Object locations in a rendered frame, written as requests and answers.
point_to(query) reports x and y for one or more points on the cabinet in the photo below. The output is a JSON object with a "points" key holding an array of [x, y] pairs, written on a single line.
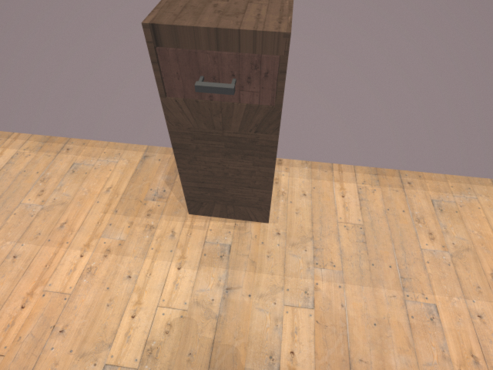
{"points": [[225, 152]]}

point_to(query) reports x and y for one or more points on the drawer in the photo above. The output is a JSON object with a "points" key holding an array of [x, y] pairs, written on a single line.
{"points": [[256, 74]]}

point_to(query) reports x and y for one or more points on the handle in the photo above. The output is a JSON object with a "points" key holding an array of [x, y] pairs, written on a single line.
{"points": [[215, 87]]}

